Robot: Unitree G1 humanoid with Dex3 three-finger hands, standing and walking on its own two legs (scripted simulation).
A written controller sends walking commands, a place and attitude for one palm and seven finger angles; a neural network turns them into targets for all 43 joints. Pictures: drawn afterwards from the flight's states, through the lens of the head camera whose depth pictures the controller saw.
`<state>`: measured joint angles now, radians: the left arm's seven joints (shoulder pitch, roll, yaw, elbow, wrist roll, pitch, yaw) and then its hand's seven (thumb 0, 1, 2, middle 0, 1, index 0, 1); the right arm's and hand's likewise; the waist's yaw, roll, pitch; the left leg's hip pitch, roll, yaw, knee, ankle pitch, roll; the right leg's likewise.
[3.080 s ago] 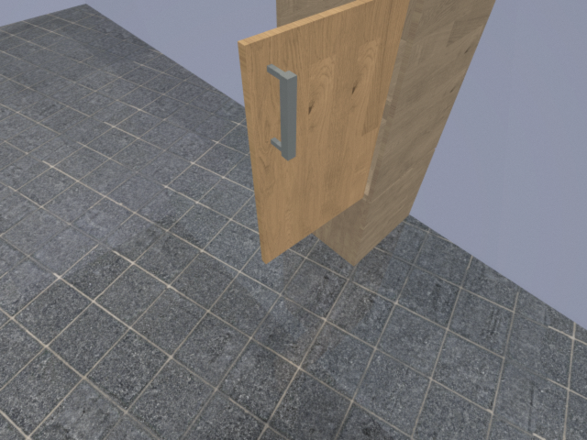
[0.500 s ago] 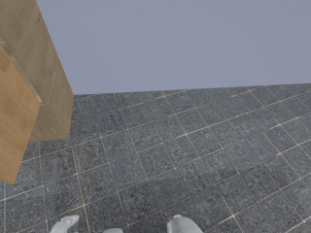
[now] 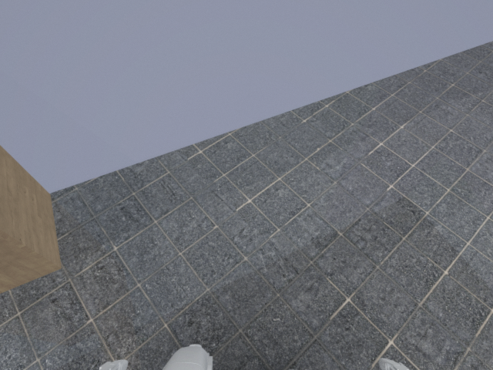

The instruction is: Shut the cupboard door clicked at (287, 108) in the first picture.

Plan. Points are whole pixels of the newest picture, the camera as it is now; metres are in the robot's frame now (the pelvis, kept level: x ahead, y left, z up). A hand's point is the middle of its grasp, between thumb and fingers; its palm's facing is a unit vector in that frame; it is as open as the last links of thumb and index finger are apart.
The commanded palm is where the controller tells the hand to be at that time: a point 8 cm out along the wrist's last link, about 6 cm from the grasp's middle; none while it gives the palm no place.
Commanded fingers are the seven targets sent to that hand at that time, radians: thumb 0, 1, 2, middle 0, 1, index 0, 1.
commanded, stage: walk around to get in front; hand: left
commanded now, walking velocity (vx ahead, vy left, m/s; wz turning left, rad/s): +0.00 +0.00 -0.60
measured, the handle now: out of the picture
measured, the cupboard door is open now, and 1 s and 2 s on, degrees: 86 86 86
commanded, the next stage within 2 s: none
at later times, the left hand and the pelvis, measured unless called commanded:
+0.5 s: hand (165, 345) +0.17 +0.16 -0.16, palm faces -0.27 -0.92 -0.29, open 7.4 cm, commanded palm none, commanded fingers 0.00 0.90 0.90 -0.20 -0.30 -0.20 -0.30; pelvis +0.01 -0.02 -0.01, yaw -17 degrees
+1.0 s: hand (212, 304) +0.24 +0.08 -0.16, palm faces -0.56 -0.80 -0.22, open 7.4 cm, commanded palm none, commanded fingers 0.00 0.90 0.90 -0.20 -0.30 -0.20 -0.30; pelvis +0.03 -0.03 +0.00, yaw -35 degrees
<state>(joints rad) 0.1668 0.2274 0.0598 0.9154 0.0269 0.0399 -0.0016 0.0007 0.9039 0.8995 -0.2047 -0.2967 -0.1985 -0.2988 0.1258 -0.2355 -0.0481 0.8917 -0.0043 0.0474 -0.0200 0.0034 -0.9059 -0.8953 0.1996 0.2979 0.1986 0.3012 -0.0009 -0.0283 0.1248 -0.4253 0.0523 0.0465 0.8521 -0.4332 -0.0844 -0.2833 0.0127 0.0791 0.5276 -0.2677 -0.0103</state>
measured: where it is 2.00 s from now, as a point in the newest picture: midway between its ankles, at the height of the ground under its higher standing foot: (327, 356)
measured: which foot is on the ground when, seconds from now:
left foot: up 0.00-0.06, down 0.08-0.40, up 0.42-0.70, down 0.72-1.00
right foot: down 0.00-0.08, up 0.10-0.38, down 0.40-0.72, up 0.74-1.00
